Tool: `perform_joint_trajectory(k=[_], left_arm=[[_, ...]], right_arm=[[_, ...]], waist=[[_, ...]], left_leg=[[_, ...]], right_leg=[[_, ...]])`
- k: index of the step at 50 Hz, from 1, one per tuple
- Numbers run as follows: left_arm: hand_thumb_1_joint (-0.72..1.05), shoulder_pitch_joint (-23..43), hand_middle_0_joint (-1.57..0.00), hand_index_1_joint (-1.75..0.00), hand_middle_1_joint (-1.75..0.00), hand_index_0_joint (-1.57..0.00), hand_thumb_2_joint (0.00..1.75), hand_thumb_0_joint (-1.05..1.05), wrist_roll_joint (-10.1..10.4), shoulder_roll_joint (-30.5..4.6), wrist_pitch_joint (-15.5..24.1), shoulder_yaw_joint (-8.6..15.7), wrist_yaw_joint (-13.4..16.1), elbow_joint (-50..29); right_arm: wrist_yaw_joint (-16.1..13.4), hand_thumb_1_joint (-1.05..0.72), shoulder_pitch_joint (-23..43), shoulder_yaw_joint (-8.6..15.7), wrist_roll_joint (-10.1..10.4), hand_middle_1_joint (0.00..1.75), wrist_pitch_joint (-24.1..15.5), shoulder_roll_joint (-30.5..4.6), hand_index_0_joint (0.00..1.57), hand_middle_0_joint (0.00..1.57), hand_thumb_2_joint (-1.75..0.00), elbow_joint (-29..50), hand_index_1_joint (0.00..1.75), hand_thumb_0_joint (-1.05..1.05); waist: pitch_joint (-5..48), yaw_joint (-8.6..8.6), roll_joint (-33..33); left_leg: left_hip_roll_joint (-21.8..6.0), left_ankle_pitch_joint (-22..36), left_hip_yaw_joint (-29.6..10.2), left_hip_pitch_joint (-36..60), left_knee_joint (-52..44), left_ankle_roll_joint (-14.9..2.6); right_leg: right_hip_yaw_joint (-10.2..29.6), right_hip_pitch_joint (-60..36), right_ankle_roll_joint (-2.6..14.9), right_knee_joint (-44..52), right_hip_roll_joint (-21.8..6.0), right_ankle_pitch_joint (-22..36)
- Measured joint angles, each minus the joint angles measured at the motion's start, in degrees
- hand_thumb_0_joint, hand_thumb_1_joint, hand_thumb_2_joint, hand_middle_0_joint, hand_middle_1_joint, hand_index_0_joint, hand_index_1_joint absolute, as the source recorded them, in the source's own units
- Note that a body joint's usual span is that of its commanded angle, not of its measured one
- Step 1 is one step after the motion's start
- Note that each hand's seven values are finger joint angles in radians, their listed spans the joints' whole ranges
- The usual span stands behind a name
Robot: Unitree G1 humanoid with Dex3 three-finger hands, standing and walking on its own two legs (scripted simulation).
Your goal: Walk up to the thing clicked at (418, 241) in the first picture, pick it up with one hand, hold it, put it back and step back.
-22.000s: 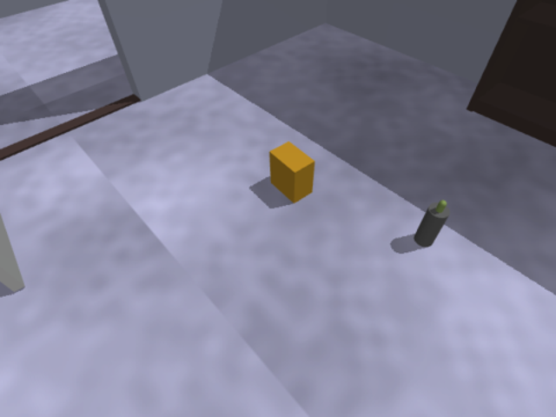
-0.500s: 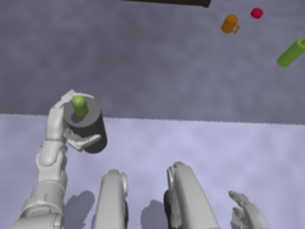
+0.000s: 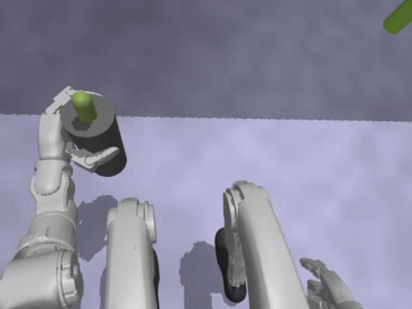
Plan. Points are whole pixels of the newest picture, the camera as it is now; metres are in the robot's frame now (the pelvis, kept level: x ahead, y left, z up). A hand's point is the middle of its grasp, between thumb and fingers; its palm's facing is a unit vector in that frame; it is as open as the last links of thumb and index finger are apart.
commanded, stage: crouch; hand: left
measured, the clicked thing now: (97, 135) +0.45 +0.16 -0.08
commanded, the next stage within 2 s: lower in 0.54 s
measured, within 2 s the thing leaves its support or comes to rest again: neither
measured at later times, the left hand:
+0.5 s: hand (101, 136) +0.47 +0.17 -0.13, palm faces -0.06 -1.00 -0.03, open 11.3 cm
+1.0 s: hand (108, 144) +0.47 +0.17 -0.20, palm faces -0.05 -1.00 -0.01, open 11.2 cm
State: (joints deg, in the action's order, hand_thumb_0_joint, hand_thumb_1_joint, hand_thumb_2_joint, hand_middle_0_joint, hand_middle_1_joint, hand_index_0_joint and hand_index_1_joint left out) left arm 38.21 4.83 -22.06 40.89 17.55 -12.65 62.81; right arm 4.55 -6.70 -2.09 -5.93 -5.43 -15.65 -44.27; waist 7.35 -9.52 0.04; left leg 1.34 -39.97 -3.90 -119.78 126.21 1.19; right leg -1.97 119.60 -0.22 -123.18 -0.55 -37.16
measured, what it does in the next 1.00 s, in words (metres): lowers itself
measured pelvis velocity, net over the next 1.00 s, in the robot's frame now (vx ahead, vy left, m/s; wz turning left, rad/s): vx -0.01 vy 0.01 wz -0.11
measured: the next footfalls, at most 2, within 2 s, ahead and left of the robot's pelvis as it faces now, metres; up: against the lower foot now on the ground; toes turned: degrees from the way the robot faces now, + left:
none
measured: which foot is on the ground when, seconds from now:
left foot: down 0.00-1.00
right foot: down 0.00-1.00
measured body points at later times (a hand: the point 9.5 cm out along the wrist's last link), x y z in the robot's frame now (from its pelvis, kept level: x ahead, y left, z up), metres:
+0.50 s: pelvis +0.00 +0.00 -0.05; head +0.22 +0.05 +0.33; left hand +0.46 +0.22 -0.13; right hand +0.07 -0.28 -0.16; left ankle +0.08 +0.12 -0.36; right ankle +0.10 -0.12 -0.36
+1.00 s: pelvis -0.01 +0.01 -0.08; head +0.24 +0.08 +0.29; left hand +0.47 +0.22 -0.19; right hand +0.06 -0.27 -0.17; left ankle +0.08 +0.12 -0.36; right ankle +0.10 -0.12 -0.36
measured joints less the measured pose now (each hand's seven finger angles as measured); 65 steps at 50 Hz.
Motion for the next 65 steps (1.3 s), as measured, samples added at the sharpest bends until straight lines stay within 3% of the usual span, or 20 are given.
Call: perform_joint_trajectory(k=[15,34,47,65], left_arm=[[-0.54,2.0,-0.64,-1.01,-1.0,-0.63,1.13,0.0,0.2,-3.0,0.0,2.1,-0.2,0.8],[-0.54,2.1,-0.64,-1.0,-1.0,-0.64,1.13,0.0,0.0,-6.6,0.6,2.5,1.1,1.6],[-0.54,3.4,-0.65,-0.99,-0.99,-0.64,1.13,0.0,-0.1,-10.2,5.2,4.3,1.9,7.4],[-0.54,3.8,-0.65,-0.99,-0.99,-0.64,1.12,0.0,-0.6,-14.8,8.5,3.9,4.8,9.4]], right_arm=[[0.4,-0.92,0.8,-3.0,-1.2,0.3,1.6,-1.2,0.2,0.21,-0.91,0.7,0.3,0.01],[1.4,-0.92,2.2,-6.9,-2.9,0.3,3.7,-2.0,0.21,0.21,-0.91,2.4,0.3,0.0],[2.4,-0.93,4.8,-11.0,-5.3,0.3,4.2,-2.7,0.21,0.21,-0.91,3.3,0.3,0.0],[3.1,-0.92,7.6,-15.9,-8.1,0.3,5.5,-3.7,0.21,0.21,-0.91,4.6,0.3,0.0]], waist=[[-3.6,-1.8,0.9],[-7.4,-3.44,2.1],[-11.6,-5.34,4.4],[-16.7,-6.78,7.0]], left_leg=[[0.2,-0.6,-2.0,-5.6,7.7,0.37],[0.3,-0.6,-4.3,-8.1,12.4,0.32],[0.2,-1.1,-6.3,-8.8,15.8,0.2],[0.8,-1.2,-9.1,-8.7,18.9,0.09]], right_leg=[[-1.7,4.8,-0.07,-6.2,0.2,0.0],[-3.7,6.2,-0.56,-9.0,0.5,0.9],[-5.4,6.1,-1.09,-10.5,1.1,1.3],[-7.7,4.5,-1.84,-11.5,1.3,1.6]])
